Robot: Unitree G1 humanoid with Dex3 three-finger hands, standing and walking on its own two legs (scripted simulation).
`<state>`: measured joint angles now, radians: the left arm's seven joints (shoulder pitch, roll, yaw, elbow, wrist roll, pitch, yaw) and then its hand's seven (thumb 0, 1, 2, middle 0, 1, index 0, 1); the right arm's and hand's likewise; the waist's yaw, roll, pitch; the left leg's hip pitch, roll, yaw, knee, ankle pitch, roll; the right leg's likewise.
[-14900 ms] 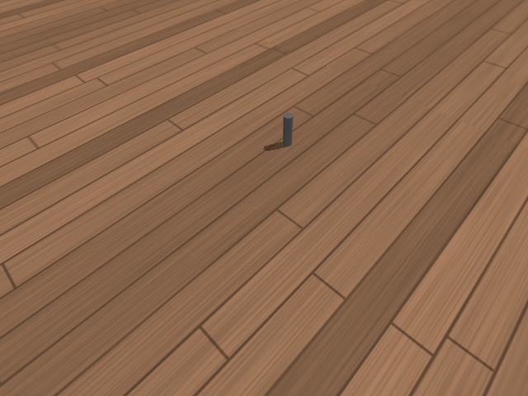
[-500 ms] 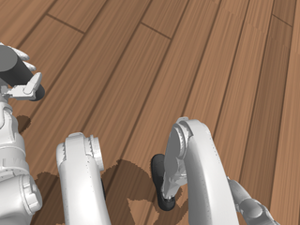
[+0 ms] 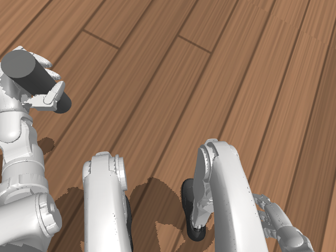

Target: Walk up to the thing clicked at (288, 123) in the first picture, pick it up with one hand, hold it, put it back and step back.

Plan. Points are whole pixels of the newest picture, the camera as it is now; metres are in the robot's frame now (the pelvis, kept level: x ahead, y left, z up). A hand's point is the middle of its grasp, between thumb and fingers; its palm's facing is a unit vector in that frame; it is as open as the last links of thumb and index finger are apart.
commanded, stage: settle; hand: left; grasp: from the side
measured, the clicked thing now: (44, 88) +0.46 +0.27 -0.05
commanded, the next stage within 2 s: lift in 0.48 s
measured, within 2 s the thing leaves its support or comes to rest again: neither
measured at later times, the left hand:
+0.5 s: hand (46, 78) +0.46 +0.24 +0.00, palm faces +0.15 -0.99 -0.03, open 7.5 cm
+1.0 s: hand (34, 73) +0.44 +0.24 +0.05, palm faces +0.13 -0.99 -0.02, open 7.5 cm
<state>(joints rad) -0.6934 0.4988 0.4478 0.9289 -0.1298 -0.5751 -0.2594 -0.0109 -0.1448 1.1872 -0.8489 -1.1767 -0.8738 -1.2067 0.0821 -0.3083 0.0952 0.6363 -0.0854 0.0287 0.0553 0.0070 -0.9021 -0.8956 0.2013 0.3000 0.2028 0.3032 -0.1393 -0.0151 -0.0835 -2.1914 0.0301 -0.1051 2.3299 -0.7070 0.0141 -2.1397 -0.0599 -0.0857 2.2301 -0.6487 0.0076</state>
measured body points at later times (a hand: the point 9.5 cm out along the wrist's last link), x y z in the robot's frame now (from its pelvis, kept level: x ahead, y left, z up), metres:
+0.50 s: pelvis +0.00 +0.00 +0.02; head +0.20 +0.05 +0.42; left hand +0.45 +0.30 +0.00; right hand +0.11 -0.27 -0.10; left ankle +0.08 +0.12 -0.33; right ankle +0.11 -0.13 -0.33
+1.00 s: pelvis +0.00 +0.00 +0.05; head +0.19 +0.04 +0.46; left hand +0.43 +0.29 +0.05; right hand +0.13 -0.27 -0.07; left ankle +0.08 +0.12 -0.33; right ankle +0.11 -0.13 -0.33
